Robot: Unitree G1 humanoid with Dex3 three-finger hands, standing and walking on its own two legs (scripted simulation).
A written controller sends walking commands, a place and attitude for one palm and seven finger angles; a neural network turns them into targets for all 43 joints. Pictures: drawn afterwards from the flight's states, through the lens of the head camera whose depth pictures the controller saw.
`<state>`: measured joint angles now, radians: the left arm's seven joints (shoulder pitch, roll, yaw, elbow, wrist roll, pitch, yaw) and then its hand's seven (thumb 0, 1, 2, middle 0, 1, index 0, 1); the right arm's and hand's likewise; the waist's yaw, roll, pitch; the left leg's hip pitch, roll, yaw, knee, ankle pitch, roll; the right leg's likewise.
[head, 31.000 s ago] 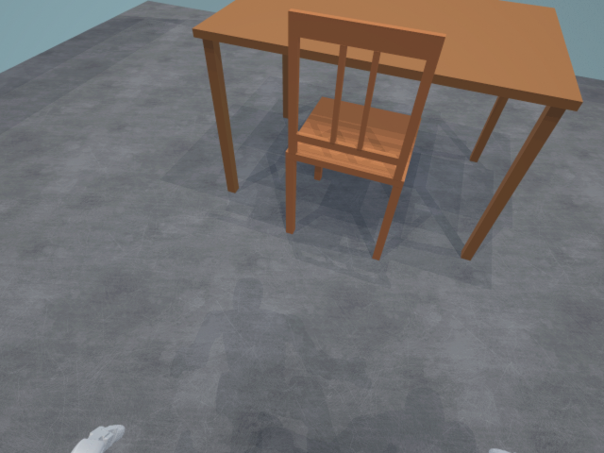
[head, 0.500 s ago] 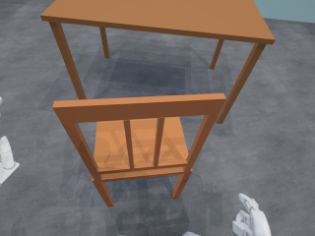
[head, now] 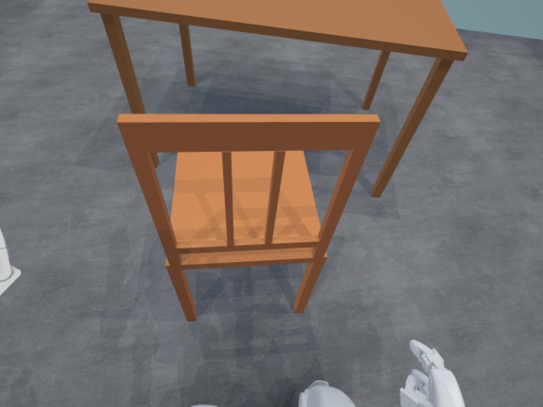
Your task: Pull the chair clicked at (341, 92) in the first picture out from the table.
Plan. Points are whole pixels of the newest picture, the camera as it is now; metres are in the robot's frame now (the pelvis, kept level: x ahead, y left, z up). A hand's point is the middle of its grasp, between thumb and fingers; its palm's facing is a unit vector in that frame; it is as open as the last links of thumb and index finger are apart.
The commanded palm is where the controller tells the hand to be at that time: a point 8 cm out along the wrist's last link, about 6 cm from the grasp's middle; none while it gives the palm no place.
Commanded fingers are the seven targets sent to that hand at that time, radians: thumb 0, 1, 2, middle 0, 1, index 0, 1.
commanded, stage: step back with the hand held close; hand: left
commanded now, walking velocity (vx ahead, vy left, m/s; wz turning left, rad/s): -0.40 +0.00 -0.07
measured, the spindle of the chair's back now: (228, 203) +0.49 +0.11 -0.07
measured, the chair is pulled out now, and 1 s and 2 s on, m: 0.53 0.53 0.53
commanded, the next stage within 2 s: stop stepping back and stand still in 0.10 s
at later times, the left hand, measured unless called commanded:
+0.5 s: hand out of the picture +0.10 +0.23 +0.18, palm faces +0.37 -0.75 -0.54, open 7.4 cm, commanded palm +0.04 +0.27 +0.19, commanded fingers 0.00 0.90 0.90 -0.20 -0.30 -0.20 -0.30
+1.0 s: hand out of the picture +0.07 +0.25 +0.17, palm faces +0.46 -0.77 -0.45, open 7.4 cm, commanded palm none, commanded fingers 0.00 0.90 0.90 -0.20 -0.30 -0.20 -0.30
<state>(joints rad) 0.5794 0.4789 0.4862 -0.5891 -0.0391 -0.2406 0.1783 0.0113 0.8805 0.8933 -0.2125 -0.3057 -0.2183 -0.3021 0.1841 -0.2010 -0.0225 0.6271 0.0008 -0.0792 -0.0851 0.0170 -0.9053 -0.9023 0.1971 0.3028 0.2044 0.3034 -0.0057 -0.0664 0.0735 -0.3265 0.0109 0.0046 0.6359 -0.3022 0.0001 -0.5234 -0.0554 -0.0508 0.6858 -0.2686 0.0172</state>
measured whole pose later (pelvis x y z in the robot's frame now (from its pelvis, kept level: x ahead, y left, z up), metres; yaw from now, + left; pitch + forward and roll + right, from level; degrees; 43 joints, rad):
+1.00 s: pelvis -0.13 -0.02 +0.01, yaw +0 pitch -2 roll -2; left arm 0.54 0.39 0.43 -0.44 -0.03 -0.21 0.18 0.01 0.88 0.89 -0.21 -0.30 -0.21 -0.30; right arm 0.27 -0.18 0.00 0.65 0.02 -0.13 -0.07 0.02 -0.90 -0.90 0.20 0.30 0.21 0.30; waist -0.01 0.02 0.01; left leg -0.26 -0.01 -0.04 0.63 -0.34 0.02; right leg -0.25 -0.02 -0.03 0.54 -0.24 0.03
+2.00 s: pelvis -0.13 -0.04 +0.02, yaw -1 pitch -2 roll +0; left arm 0.32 0.12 -0.01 1.06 0.01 0.02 0.04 0.01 0.91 0.89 -0.20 -0.30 -0.20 -0.30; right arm 0.34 -0.13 0.00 1.06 -0.01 0.00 -0.03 0.01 -0.91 -0.90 0.19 0.30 0.20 0.30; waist 0.00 0.01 0.05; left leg -0.19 0.00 -0.04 0.48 -0.26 -0.01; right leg -0.22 -0.01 -0.03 0.48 -0.23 0.00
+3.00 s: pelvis -0.13 -0.05 +0.02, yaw +0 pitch -1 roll +0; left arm 0.30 0.12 0.00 1.07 0.01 0.01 0.04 0.01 0.91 0.89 -0.20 -0.30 -0.20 -0.30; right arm 0.34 -0.10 -0.01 1.07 -0.01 0.00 -0.04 0.01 -0.91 -0.90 0.19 0.30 0.20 0.30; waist 0.00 0.01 0.07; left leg -0.20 0.01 -0.05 0.48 -0.26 -0.02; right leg -0.22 0.00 -0.04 0.47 -0.23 -0.02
